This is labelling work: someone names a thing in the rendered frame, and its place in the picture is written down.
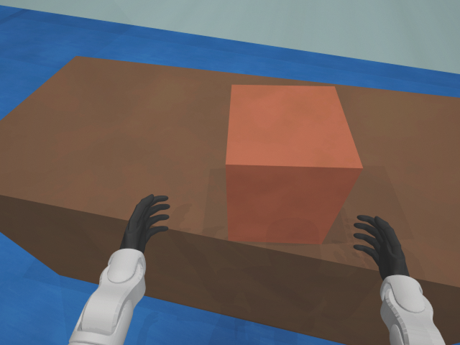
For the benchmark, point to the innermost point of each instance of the pedestal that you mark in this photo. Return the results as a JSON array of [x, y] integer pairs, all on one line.
[[79, 153]]

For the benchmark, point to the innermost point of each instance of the left robot hand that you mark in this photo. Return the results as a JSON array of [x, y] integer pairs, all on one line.
[[138, 232]]

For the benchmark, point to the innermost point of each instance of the robot left forearm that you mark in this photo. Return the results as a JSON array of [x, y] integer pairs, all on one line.
[[107, 314]]

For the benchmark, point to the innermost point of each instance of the robot right forearm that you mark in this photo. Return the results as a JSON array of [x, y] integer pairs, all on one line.
[[407, 314]]

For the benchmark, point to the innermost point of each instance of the right robot hand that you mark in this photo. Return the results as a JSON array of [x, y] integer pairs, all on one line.
[[387, 253]]

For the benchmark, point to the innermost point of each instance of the carton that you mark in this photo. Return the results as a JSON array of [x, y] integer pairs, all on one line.
[[291, 163]]

